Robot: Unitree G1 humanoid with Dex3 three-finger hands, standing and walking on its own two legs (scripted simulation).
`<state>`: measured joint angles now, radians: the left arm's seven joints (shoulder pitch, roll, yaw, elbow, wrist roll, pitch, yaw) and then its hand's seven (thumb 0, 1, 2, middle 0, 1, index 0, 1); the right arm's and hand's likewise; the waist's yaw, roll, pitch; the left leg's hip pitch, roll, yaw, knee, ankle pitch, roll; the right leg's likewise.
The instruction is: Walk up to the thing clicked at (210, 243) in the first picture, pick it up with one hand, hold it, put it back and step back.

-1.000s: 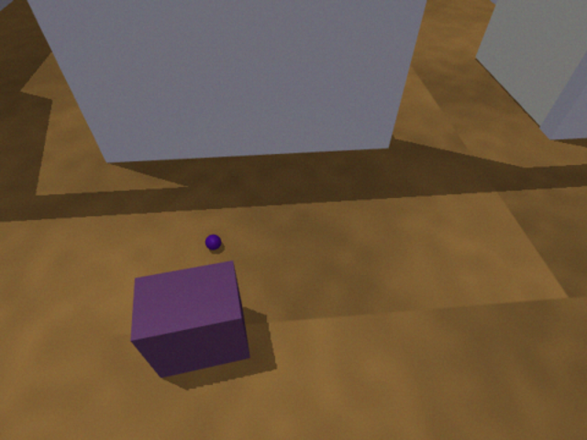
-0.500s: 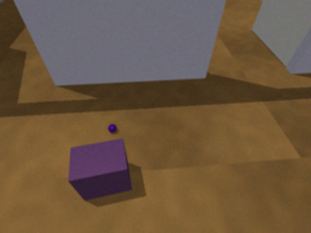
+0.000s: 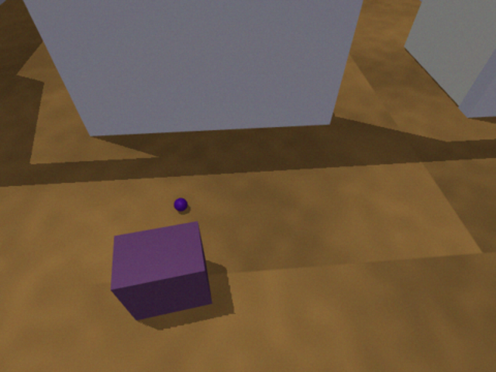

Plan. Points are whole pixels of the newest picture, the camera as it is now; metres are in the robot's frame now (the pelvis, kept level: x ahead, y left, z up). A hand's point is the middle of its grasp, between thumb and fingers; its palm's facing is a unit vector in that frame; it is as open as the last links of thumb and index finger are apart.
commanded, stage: stand
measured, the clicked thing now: (180, 204) +1.01 +0.35 -0.75
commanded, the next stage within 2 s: walk up in 0.12 s
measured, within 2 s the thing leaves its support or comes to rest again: neither
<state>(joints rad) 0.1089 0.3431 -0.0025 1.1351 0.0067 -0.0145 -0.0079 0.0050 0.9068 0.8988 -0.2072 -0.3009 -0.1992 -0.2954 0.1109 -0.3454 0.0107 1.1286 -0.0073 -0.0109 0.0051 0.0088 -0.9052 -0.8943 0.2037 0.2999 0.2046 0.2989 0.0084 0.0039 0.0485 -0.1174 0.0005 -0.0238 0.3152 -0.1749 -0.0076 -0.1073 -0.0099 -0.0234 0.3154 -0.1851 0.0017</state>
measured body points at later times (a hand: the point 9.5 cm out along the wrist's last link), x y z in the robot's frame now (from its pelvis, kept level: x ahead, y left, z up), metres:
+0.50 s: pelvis -0.02 +0.07 -0.01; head +0.04 +0.09 +0.43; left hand +0.15 +0.36 -0.15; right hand -0.01 -0.27 -0.10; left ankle +0.01 +0.17 -0.75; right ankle -0.04 -0.08 -0.70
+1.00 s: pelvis -0.02 +0.05 -0.02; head +0.00 +0.01 +0.43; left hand +0.26 +0.20 -0.11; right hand -0.19 -0.23 -0.14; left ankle +0.05 +0.16 -0.69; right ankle -0.09 -0.04 -0.75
